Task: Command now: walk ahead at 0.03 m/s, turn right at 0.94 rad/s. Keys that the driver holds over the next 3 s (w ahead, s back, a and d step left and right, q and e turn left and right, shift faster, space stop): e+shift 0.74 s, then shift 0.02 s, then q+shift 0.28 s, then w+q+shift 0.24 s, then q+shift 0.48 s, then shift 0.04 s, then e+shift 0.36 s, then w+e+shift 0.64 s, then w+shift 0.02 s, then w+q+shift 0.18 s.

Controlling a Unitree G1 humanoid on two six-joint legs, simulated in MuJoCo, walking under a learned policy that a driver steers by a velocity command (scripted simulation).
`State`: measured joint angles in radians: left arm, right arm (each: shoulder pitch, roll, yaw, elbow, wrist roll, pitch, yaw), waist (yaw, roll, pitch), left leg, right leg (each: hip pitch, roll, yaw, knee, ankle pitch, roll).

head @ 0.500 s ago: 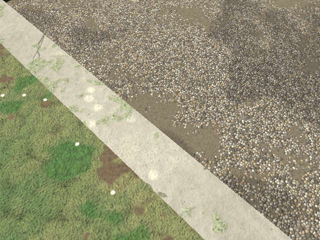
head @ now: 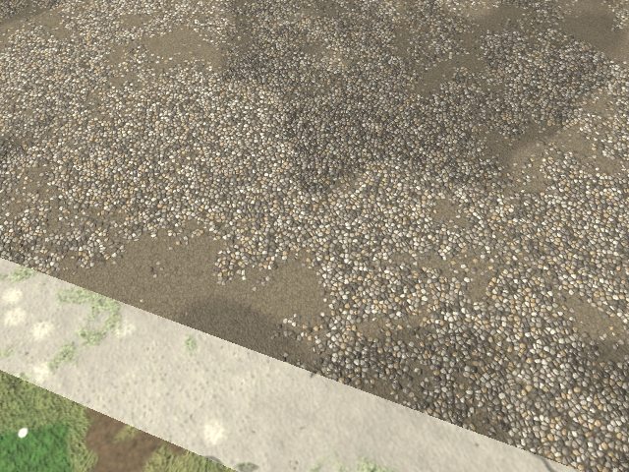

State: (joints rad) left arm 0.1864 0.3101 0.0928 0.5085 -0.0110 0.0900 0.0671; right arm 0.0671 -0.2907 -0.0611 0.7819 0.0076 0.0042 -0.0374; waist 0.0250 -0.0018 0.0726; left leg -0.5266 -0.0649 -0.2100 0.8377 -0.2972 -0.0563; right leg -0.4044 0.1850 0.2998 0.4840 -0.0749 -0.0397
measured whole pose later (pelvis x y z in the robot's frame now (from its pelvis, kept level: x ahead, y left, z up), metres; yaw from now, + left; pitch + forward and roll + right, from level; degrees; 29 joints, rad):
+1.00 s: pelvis -0.02 +0.05 -0.01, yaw -46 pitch +0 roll +0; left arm 0.14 0.22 0.00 0.62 0.02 0.02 0.02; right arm 0.20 -0.28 -0.05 0.73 0.02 0.04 -0.01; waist -0.04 0.03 0.02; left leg -0.34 0.04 0.00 0.68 -0.26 -0.03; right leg -0.29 0.07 0.05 0.61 -0.32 -0.05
